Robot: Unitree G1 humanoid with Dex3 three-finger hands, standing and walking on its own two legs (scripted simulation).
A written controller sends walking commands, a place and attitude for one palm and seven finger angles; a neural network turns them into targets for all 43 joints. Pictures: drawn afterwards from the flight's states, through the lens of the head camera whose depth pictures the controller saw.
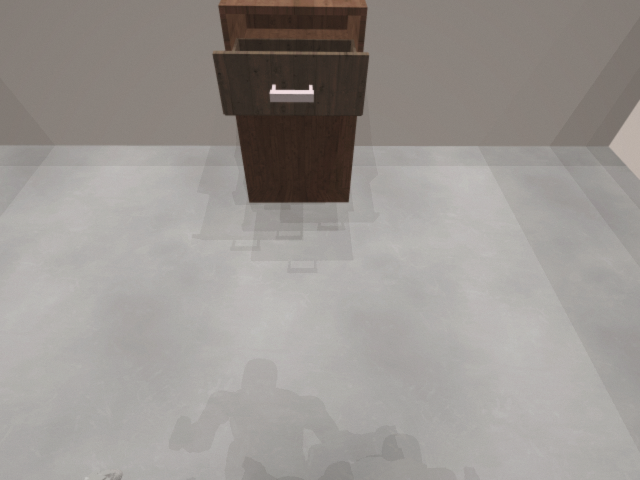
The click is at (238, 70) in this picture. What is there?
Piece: drawer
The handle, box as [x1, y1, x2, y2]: [270, 85, 313, 101]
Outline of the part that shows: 270,90 270,101 313,101 312,85 309,85 308,90 276,90 275,85 272,85 272,89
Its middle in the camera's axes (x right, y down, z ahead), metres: -0.08 -0.41 +1.09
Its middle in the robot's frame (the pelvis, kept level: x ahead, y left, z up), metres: +1.09 +0.14 -0.05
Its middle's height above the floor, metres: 0.72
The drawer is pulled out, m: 0.30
